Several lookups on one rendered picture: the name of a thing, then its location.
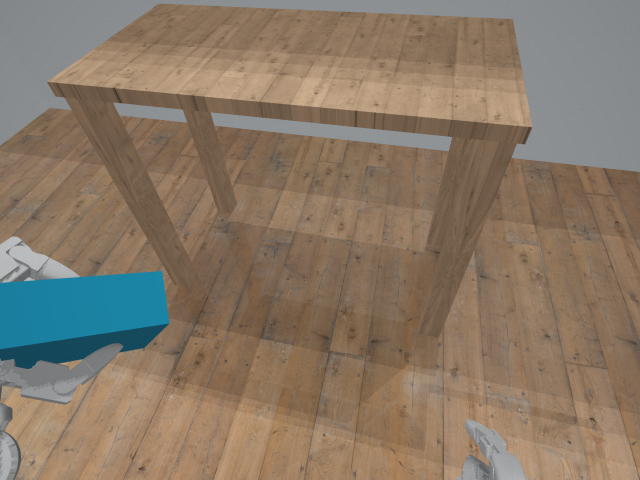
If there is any left robot hand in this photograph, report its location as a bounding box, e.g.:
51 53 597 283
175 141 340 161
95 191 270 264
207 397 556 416
0 237 124 405

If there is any table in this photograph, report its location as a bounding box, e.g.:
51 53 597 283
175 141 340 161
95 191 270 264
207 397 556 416
47 4 532 338

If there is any robot left forearm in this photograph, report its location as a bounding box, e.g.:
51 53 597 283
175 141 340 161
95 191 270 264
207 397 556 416
0 403 21 480

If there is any right robot hand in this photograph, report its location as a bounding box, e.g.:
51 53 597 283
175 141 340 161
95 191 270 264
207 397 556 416
456 419 527 480

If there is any sponge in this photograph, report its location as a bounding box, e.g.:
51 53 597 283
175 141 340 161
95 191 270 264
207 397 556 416
0 271 170 369

